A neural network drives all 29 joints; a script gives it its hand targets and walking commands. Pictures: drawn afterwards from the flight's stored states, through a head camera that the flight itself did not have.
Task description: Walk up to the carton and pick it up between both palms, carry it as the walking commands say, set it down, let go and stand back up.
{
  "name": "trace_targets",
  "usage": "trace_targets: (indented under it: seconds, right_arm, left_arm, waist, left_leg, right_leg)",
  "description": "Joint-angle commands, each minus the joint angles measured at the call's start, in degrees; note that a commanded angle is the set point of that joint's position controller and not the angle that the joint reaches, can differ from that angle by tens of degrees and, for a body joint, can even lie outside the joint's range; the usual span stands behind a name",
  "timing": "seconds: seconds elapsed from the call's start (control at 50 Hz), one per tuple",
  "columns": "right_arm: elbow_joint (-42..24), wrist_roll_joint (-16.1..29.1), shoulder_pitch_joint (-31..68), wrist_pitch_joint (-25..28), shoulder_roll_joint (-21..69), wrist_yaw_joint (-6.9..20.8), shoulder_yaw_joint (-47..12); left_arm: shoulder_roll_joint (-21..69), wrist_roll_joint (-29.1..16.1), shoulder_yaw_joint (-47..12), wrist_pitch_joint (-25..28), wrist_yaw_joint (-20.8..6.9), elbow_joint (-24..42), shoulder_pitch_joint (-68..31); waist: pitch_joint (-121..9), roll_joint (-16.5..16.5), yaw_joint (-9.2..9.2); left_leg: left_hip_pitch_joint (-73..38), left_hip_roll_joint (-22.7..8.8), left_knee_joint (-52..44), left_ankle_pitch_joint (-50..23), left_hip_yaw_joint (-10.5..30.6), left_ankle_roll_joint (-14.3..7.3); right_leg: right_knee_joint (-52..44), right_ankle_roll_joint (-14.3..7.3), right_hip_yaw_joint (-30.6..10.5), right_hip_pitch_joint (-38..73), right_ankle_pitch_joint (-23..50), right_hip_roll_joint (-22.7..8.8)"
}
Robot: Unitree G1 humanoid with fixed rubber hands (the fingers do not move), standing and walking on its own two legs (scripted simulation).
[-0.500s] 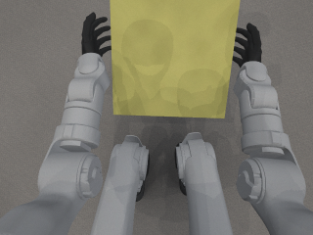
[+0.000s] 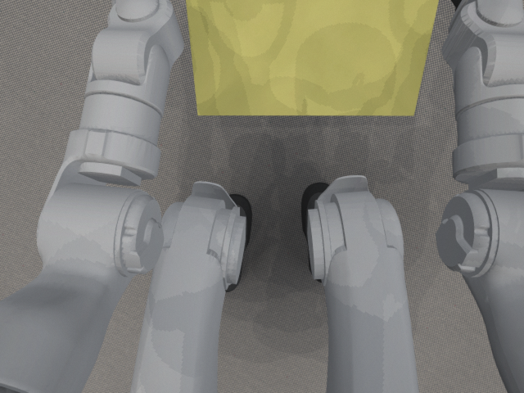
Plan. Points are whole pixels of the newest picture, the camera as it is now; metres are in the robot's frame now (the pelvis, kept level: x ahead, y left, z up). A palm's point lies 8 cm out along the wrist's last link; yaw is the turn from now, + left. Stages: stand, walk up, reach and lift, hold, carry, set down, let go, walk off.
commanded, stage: set down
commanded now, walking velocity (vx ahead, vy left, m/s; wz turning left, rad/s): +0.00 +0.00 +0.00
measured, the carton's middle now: out of the picture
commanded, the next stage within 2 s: none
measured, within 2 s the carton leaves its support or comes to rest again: rests again in 1.24 s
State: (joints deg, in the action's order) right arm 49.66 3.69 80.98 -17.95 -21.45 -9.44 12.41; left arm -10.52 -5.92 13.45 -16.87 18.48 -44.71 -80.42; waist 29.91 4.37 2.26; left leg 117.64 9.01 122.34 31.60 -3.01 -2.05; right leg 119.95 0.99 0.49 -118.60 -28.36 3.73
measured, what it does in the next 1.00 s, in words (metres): lowers itself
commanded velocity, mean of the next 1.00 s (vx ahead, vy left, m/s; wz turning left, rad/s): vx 0.00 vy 0.00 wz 0.00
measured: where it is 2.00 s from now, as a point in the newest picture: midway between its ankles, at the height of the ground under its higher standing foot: (275, 253)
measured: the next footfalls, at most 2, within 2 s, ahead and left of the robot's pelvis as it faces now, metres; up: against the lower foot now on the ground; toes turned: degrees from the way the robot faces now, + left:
none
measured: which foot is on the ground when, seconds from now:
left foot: down 0.00-1.00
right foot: down 0.00-1.00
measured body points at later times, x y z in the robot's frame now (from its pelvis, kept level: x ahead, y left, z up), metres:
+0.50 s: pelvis +0.02 -0.02 -0.04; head +0.39 -0.04 +0.21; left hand +0.58 +0.12 -0.21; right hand +0.57 -0.24 -0.21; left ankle +0.13 +0.08 -0.36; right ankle +0.15 -0.11 -0.36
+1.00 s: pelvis +0.02 -0.01 -0.05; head +0.38 -0.03 +0.21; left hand +0.57 +0.13 -0.22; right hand +0.56 -0.23 -0.23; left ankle +0.13 +0.08 -0.36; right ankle +0.15 -0.11 -0.36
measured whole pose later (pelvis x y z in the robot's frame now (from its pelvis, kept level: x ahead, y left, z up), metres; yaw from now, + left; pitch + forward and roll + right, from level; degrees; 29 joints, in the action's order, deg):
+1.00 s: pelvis +0.02 -0.01 -0.05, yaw +0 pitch +27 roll -1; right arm 68.2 14.0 84.6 -9.2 -25.0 -6.1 1.3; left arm -14.8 -11.1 8.4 -8.7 11.8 -61.0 -82.6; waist 29.8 4.1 2.1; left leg 124.1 7.1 133.2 35.7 -4.4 -2.9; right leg 131.0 -1.4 3.0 -125.1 -32.4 1.4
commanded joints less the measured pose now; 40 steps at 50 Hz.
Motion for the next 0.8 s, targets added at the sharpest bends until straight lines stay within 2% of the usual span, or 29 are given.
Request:
trace_targets:
  seconds: [0.0, 0.02, 0.04, 0.1, 0.12, 0.14, 0.16, 0.22, 0.24, 0.28, 0.3, 0.32, 0.4, 0.42, 0.44, 0.46, 0.48, 0.5, 0.52, 0.56, 0.58, 0.6, 0.62, 0.64, 0.68, 0.72, 0.74, 0.76, 0.78]
  right_arm:
    - [-8.5, 7.78, 36.54, 5.91, 50.21, 20.9, -21.29]
    - [-9.2, 8.22, 37.6, 6.09, 49.66, 21.28, -21.6]
    - [-9.23, 8.56, 36.88, 5.8, 50.76, 21.41, -21.61]
    - [-16.86, 11.98, 41.0, 6.18, 50.85, 21.01, -26.62]
    - [-20.93, 14.5, 43.9, 6.45, 51.46, 20.51, -28.6]
    - [-20.6, 16.38, 45.03, 6.94, 49.38, 20.13, -28.82]
    - [-22.56, 15.81, 47.52, 7.33, 47.2, 20.0, -27.95]
    - [-28.06, 17.39, 51.86, 9.46, 42.76, 17.75, -28.48]
    - [-18.24, 15.5, 47.2, 9.3, 41.38, 17.07, -27.61]
    - [-14.39, 14.31, 43.5, 9.57, 41.31, 16.51, -27.33]
    - [-5.87, 13.21, 35.86, 8.63, 44.73, 16.37, -25.35]
    - [-5.0, 12.42, 34.75, 8.52, 47.95, 16.68, -24.54]
    - [-8.14, 13.3, 35.36, 10.33, 47.83, 16.8, -24.66]
    - [-5.42, 13.39, 35.72, 10.04, 48.44, 16.8, -24.28]
    - [-6.32, 13.65, 36.7, 10.19, 49.27, 16.81, -24.78]
    - [-6.58, 13.77, 37.0, 10.71, 47.31, 16.69, -24.62]
    - [-9.92, 13.52, 40.33, 10.96, 43.91, 16.59, -25.14]
    - [-4.82, 14.11, 36.99, 10.62, 46.41, 16.85, -24.44]
    - [-8.62, 14.0, 42.84, 11.31, 44.01, 17.06, -24.7]
    - [-6.92, 14.03, 40.58, 11.05, 45.29, 17.67, -24.73]
    - [-4.84, 13.84, 40.14, 10.85, 45.45, 17.73, -24.71]
    - [-5.79, 13.96, 41.6, 11.19, 45.41, 18.07, -24.87]
    - [-4.47, 13.81, 40.12, 11.21, 43.61, 18.37, -25.16]
    - [-6.12, 14.77, 41.89, 11.39, 46.66, 18.58, -25.52]
    - [-4.9, 13.81, 41.48, 11.44, 44.58, 18.89, -23.25]
    - [-5.62, 14.81, 43.53, 11.87, 45.46, 19.21, -23.67]
    - [-7.17, 15.34, 44.6, 12.55, 43.96, 19.05, -23.58]
    - [-4.7, 14.65, 44.92, 12.65, 42.04, 18.88, -22.98]
    - [-7.33, 15.48, 46.64, 13.05, 41.73, 18.8, -23.38]
  left_arm:
    - [51.21, -4.21, -21.7, 3.9, -22.63, 3.55, -37.14]
    - [51.27, -3.79, -21.29, 3.6, -22.73, 2.02, -35.9]
    - [50.65, -3.17, -21.74, 3.87, -23.05, 5.1, -36.78]
    - [51.46, -5.31, -23.97, 3.75, -22.83, 8.95, -36.24]
    - [50.1, -6.67, -24.26, 4.09, -22.33, 11.4, -38.7]
    - [48.74, -7.11, -24.94, 4.54, -21.86, 11.99, -40.31]
    - [50.36, -7.58, -24.28, 4.64, -21.61, 11.0, -39.35]
    - [50.32, -9.32, -24.59, 5.26, -21.25, 11.54, -38.59]
    - [49.82, -8.88, -24.23, 5.32, -21.39, 5.18, -35.73]
    - [49.38, -9.88, -25.78, 5.98, -22.29, 3.77, -33.99]
    - [46.54, -9.88, -25.29, 6.2, -22.65, 3.11, -35.62]
    - [46.38, -8.91, -24.84, 6.51, -23.58, 3.17, -36.49]
    - [46.47, -9.67, -25.65, 8.38, -24.25, 6.01, -37.05]
    - [45.89, -8.78, -24.76, 8.02, -24.68, 3.41, -36.1]
    - [45.63, -8.24, -23.7, 8.2, -24.6, 3.45, -35.0]
    - [45.78, -8.45, -24.81, 8.12, -24.44, 2.86, -35.77]
    - [45.74, -8.51, -23.73, 7.73, -24.25, 2.12, -36.44]
    - [45.59, -7.84, -24.23, 7.79, -24.17, 0.47, -34.49]
    - [47.59, -7.8, -22.58, 7.49, -24.47, -2.58, -32.86]
    - [46.08, -7.3, -22.92, 8.33, -23.99, 0.74, -35.81]
    - [46.82, -8.33, -23.02, 8.56, -23.6, -0.78, -34.98]
    - [47.53, -7.42, -21.69, 8.23, -23.89, -2.2, -34.8]
    - [47.94, -7.51, -22.33, 7.66, -23.74, -6.02, -33.06]
    - [46.29, -7.64, -21.43, 8.38, -23.55, -2.23, -35.33]
    - [48.07, -7.64, -21.87, 8.53, -23.72, -1.67, -37.05]
    - [47.66, -6.04, -20.29, 8.33, -23.5, -3.9, -35.42]
    - [46.99, -7.74, -20.79, 9.04, -23.36, -1.41, -38.11]
    - [48.67, -7.66, -21.3, 8.73, -23.34, -4.03, -36.89]
    - [46.88, -7.72, -21.68, 9.0, -22.58, -1.9, -37.12]
  waist:
    - [-107.81, -4.75, 3.2]
    - [-107.65, -3.75, 2.97]
    - [-107.76, -2.0, 0.87]
    - [-120.4, -4.38, 1.28]
    - [-124.92, -5.34, -0.66]
    - [-125.12, -4.28, -0.44]
    - [-122.68, -6.14, 1.65]
    - [-120.67, -3.77, 1.48]
    - [-108.2, -3.65, 3.27]
    - [-106.03, -3.33, 3.92]
    - [-98.83, -3.4, 4.9]
    - [-97.25, -4.66, 4.76]
    - [-101.41, -4.06, 5.61]
    - [-98.5, -2.78, 4.59]
    - [-98.29, -4.72, 4.07]
    - [-98.28, -2.33, 4.5]
    - [-95.94, -2.79, 4.37]
    - [-93.25, -1.25, 2.75]
    - [-92.17, -1.45, 2.56]
    - [-90.18, -1.63, 2.42]
    - [-92.15, -4.87, 3.91]
    - [-88.34, -3.25, 2.4]
    - [-84.76, -4.26, 3.9]
    - [-86.76, -4.82, 2.14]
    - [-84.98, -2.71, 4.33]
    - [-83.31, -1.95, 1.69]
    - [-84.1, -2.89, 3.44]
    - [-84.34, -0.49, 3.38]
    - [-87.51, -1.89, 3.1]
  left_leg:
    - [-30.17, -1.26, -9.57, -13.29, 2.19, 1.44]
    - [-31.86, -2.01, -8.93, -13.91, 2.83, 0.76]
    - [-33.01, -1.71, -9.11, -14.69, 1.63, 1.64]
    - [-36.09, -1.54, -7.09, -18.97, 1.27, 1.28]
    - [-37.9, -1.37, -6.16, -21.96, 0.98, 0.85]
    - [-37.94, -1.51, -5.25, -21.63, 0.59, 1.15]
    - [-37.18, -1.62, -5.05, -21.8, 2.29, 0.25]
    - [-29.25, -0.44, -3.29, -22.04, 0.66, 0.76]
    - [-24.28, -0.73, -4.29, -16.9, 1.5, 1.18]
    - [-21.75, -1.41, -2.54, -16.61, 1.28, 1.91]
    - [-17.83, -1.9, -3.22, -12.52, 0.94, 2.14]
    - [-15.67, -1.9, -3.26, -12.58, 1.32, 2.08]
    - [-15.65, -1.31, -0.96, -16.64, 0.29, 2.26]
    - [-15.26, -1.67, -1.18, -16.15, 0.59, 2.2]
    - [-14.8, -1.83, -1.3, -15.67, 0.8, 1.57]
    - [-15.34, -1.32, -0.82, -16.82, 0.63, 2.16]
    - [-15.7, -1.59, -1.13, -16.43, 1.4, 1.97]
    - [-14.44, -1.4, -1.39, -13.39, 0.4, 2.32]
    - [-16.37, -0.88, -1.42, -14.43, 1.18, 1.41]
    - [-16.1, -1.61, -1.41, -14.5, 1.44, 1.82]
    - [-19.79, -1.87, -1.17, -15.86, 2.82, 1.06]
    - [-17.25, -1.15, -1.3, -14.79, 1.98, 1.35]
    - [-18.35, -1.92, -1.86, -13.23, 2.52, 1.25]
    - [-17.82, -1.77, -1.9, -14.61, 2.59, 0.94]
    - [-19.22, -1.87, -2.24, -13.74, 3.99, 0.77]
    - [-20.05, -1.14, -2.26, -14.44, 3.21, 0.36]
    - [-19.96, -1.57, -2.25, -13.63, 4.01, 0.28]
    - [-21.42, -1.48, -2.06, -14.92, 4.5, 0.25]
    - [-24.62, -1.1, -1.75, -16.96, 4.22, 0.43]
  right_leg:
    - [-6.35, -1.43, 2.41, 34.81, 14.06, 0.51]
    - [-5.17, -1.17, 2.42, 32.97, 13.77, 0.37]
    - [-5.96, -1.33, 1.9, 32.77, 14.16, 0.61]
    - [-4.37, -0.76, 2.48, 41.27, 19.95, 0.6]
    - [-3.45, -0.23, 2.41, 44.5, 23.07, 0.61]
    - [-3.37, -0.63, 1.85, 43.98, 23.42, 0.77]
    - [-2.17, -0.4, 2.32, 41.61, 22.95, 0.89]
    - [-1.65, -2.04, -0.8, 49.56, 29.89, 0.91]
    - [-2.17, -2.06, -0.5, 45.35, 24.7, 0.74]
    - [-1.26, -2.45, -2.15, 46.47, 26.11, -0.07]
    - [-2.78, -2.56, -2.34, 45.71, 23.13, 0.17]
    - [-2.82, -2.81, -3.15, 45.96, 25.34, 0.26]
    - [-0.44, -2.99, -2.61, 47.44, 30.43, 1.04]
    - [-0.31, -2.89, -3.29, 47.24, 30.32, 0.54]
    - [0.05, -2.38, -2.64, 47.52, 28.95, 0.56]
    - [0.39, -2.71, -2.91, 47.15, 30.32, 0.85]
    - [-0.05, -2.84, -2.7, 43.63, 27.6, 0.69]
    - [-0.49, -3.12, -3.15, 42.96, 25.09, 0.83]
    - [-0.77, -2.75, -2.9, 41.53, 23.58, 0.64]
    - [0.24, -3.16, -2.77, 39.36, 23.6, 0.44]
    - [1.61, -2.92, -1.27, 38.02, 23.38, 0.62]
    - [0.68, -2.82, -1.81, 35.32, 21.27, 0.73]
    - [0.16, -2.43, -0.79, 33.78, 18.72, 0.52]
    - [0.65, -2.8, -1.43, 33.79, 20.76, 0.33]
    - [0.89, -3.42, -1.25, 29.37, 17.52, 0.42]
    - [0.11, -3.01, -0.66, 28.47, 17.32, 0.81]
    - [0.94, -3.28, -0.45, 27.79, 16.62, 0.63]
    - [2.16, -3.37, -0.63, 26.93, 16.87, 0.17]
    - [2.07, -3.05, -0.3, 29.45, 18.37, 0.16]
